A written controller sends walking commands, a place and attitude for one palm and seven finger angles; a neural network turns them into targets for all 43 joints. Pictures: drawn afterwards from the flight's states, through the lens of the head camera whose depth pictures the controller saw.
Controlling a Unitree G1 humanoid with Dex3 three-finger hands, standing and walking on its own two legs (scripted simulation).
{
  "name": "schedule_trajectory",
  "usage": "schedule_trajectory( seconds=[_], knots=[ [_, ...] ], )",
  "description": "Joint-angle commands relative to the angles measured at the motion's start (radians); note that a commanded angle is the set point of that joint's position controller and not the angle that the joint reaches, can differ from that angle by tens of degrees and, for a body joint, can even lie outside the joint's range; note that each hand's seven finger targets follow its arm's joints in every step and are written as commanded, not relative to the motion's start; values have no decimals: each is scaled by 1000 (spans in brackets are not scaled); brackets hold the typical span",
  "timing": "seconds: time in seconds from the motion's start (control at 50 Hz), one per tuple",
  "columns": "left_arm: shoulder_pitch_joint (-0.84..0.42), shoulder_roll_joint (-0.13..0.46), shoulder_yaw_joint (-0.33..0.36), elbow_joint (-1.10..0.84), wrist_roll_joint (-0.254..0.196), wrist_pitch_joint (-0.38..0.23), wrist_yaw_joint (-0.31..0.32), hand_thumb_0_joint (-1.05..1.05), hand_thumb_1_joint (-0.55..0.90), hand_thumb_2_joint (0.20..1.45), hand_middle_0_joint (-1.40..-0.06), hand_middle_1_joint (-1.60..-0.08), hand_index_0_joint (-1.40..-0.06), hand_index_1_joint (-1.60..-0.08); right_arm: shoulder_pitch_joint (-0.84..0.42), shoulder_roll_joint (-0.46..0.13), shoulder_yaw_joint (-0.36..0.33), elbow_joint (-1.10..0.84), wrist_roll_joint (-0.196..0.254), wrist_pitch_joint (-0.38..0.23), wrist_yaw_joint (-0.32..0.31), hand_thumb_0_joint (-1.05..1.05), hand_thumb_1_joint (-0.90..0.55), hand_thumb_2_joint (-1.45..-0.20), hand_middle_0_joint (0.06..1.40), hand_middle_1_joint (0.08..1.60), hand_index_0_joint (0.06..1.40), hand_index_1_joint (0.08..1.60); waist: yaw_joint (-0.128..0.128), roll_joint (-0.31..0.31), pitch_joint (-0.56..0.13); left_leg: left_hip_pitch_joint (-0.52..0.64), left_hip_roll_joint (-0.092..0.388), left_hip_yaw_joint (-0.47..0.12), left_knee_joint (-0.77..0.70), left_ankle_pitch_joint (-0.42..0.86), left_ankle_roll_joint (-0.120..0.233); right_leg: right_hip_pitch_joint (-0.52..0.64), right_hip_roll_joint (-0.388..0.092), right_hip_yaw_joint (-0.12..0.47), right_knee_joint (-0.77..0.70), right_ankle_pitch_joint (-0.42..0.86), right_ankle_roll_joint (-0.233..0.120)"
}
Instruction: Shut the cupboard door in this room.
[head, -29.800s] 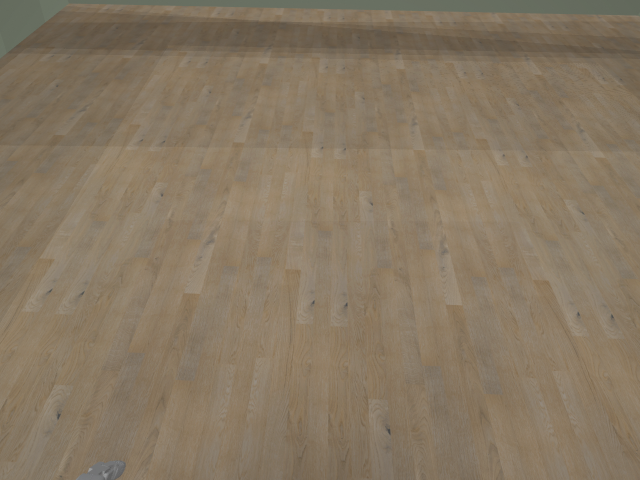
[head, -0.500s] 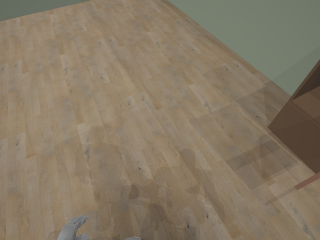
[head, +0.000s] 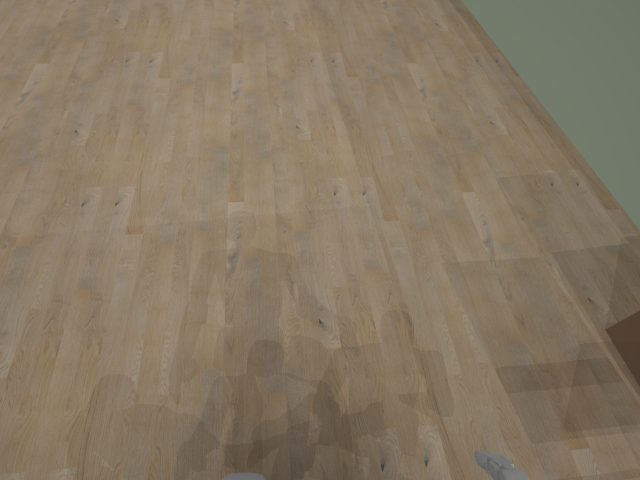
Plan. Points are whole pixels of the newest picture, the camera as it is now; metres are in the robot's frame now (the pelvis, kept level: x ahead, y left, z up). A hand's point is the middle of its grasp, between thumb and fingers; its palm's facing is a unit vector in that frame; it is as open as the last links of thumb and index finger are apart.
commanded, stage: turn or walk to find it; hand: left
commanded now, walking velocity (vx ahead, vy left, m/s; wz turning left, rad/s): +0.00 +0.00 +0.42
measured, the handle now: out of the picture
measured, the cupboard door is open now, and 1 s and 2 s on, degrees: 86 86 86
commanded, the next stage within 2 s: none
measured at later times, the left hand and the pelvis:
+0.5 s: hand out of the picture +0.06 +0.16 -0.14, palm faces +0.19 -0.94 -0.28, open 7.4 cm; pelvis +0.00 -0.05 +0.01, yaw +12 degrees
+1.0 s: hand out of the picture -0.09 +0.20 -0.17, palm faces +0.46 -0.85 -0.24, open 7.4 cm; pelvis -0.02 -0.01 +0.01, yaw +25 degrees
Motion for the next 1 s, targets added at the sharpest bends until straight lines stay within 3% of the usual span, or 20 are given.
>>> schedule_trajectory(
  seconds=[0.0,0.08,0.22,0.28,0.32,0.34,0.36,0.38,0.4,0.44,0.46,0.68,0.74,0.78,0.8,0.82,0.84,0.86,0.92,0.98],
  knots=[
    [-95,81,22,-103,-2,-16,-3,0,900,900,-200,-300,-200,-300,110,-208,-55,-19,-4,-11,-40,0,-900,-900,200,300,200,300,-80,251,-156,215,307,-283,-184,819,184,-242,12,120,263,-17,25],
    [-56,69,23,-85,1,-11,-15,0,900,900,-200,-300,-200,-300,76,-193,-49,-38,-2,-19,-34,0,-900,-900,200,300,200,300,-46,205,-140,153,236,-227,-222,651,141,-205,27,99,223,90,39],
    [-118,51,19,-132,-2,-10,-14,0,900,900,-200,-300,-200,-300,93,-195,-66,-51,-12,-12,-25,0,-900,-900,200,300,200,300,-60,257,-112,50,218,-301,-230,505,146,-108,64,79,12,92,38],
    [-95,50,18,-135,-6,-24,-13,0,900,900,-200,-300,-200,-300,91,-197,-72,-56,-13,-8,-25,0,-900,-900,200,300,200,300,-49,261,-134,34,206,-348,-170,566,136,-12,97,67,-162,127,26],
    [-22,62,23,-121,-6,-38,-10,0,900,900,-200,-300,-200,-300,80,-185,-74,-64,-7,-7,-24,0,-900,-900,200,300,200,300,-9,219,-174,-23,164,-332,-89,480,88,141,90,57,-382,305,21],
    [12,106,30,-114,2,-50,-6,0,900,900,-200,-300,-200,-300,99,-147,-70,-67,1,-10,-20,0,-900,-900,200,300,200,300,0,106,-197,-113,102,-283,7,313,33,264,-1,134,-487,401,1],
    [29,196,48,-115,17,-60,4,0,900,900,-200,-300,-200,-300,124,-76,-56,-87,7,-13,-14,0,-900,-900,200,300,200,300,1,-177,-214,-292,-43,-128,224,-75,-40,364,-263,390,-520,567,-96],
    [29,209,52,-126,8,-56,5,0,900,900,-200,-300,-200,-300,91,-106,-64,-102,3,4,-19,0,-900,-900,200,300,200,300,21,-196,-194,-272,-36,-141,420,-285,-44,220,-381,440,-544,636,-196],
    [-20,182,52,-139,7,-53,9,0,900,900,-200,-300,-200,-300,82,-115,-71,-85,-3,18,-19,0,-900,-900,200,300,200,300,5,-189,-147,-272,-13,-182,556,-253,-37,123,-341,428,-565,525,-218],
    [-122,122,33,-165,5,-51,6,0,900,900,-200,-300,-200,-300,121,-107,-72,-40,-7,26,-5,0,-900,-900,200,300,200,300,-52,-72,-86,-289,14,-162,669,-106,-51,79,-230,257,-545,456,-176],
    [-135,102,28,-171,6,-55,6,0,900,900,-200,-300,-200,-300,145,-97,-67,-27,-9,26,0,0,-900,-900,200,300,200,300,-59,-80,-101,-287,17,-143,673,-62,-60,93,-200,201,-535,488,-157],
    [7,153,47,-99,18,-52,5,0,900,900,-200,-300,-200,-300,37,-67,-34,-34,6,14,-1,0,-900,-900,200,300,200,300,14,-124,-159,-189,35,-27,258,-149,-80,258,-242,100,-467,742,-195],
    [-8,168,53,-89,17,-47,3,0,900,900,-200,-300,-200,-300,72,-69,-28,-31,8,3,-4,0,-900,-900,200,300,200,300,-7,-131,-188,-110,24,14,84,-95,-67,258,-241,65,-411,760,-174],
    [-33,158,53,-82,7,-40,1,0,900,900,-200,-300,-200,-300,127,-86,-32,-19,5,-7,-3,0,-900,-900,200,300,200,300,-48,-89,-193,59,37,18,-141,90,-52,152,-212,12,-318,650,-106],
    [-19,120,49,-97,-1,-32,-3,0,900,900,-200,-300,-200,-300,164,-154,-47,-15,0,-19,-4,0,-900,-900,200,300,200,300,-71,92,-222,210,142,-114,-230,257,-10,3,-144,-40,-172,467,-46],
    [-31,53,29,-132,-5,-26,-9,0,900,900,-200,-300,-200,-300,200,-255,-72,-21,-8,-20,-9,0,-900,-900,200,300,200,300,-92,378,-203,293,389,-415,-255,613,112,-243,-12,-63,20,-57,27],
    [-107,60,18,-151,5,-14,-3,0,900,900,-200,-300,-200,-300,236,-277,-75,-3,-6,-10,-17,0,-900,-900,200,300,200,300,-124,326,-186,197,438,-417,-267,606,189,-224,3,26,149,-142,19],
    [-142,48,23,-141,3,-8,-1,0,900,900,-200,-300,-200,-300,212,-254,-72,2,-10,-12,-29,0,-900,-900,200,300,200,300,-112,354,-162,169,383,-399,-264,583,183,-259,7,83,210,-95,18],
    [-100,62,29,-93,2,-11,-17,0,900,900,-200,-300,-200,-300,94,-184,-48,-31,-9,-19,-38,0,-900,-900,200,300,200,300,-51,239,-118,131,267,-254,-238,592,142,-248,14,98,260,73,28],
    [-91,63,24,-89,-1,-12,-17,0,900,900,-200,-300,-200,-300,114,-180,-49,-31,-4,-24,-37,0,-900,-900,200,300,200,300,-54,208,-146,178,243,-233,-227,663,140,-234,25,97,212,98,38]
  ],
)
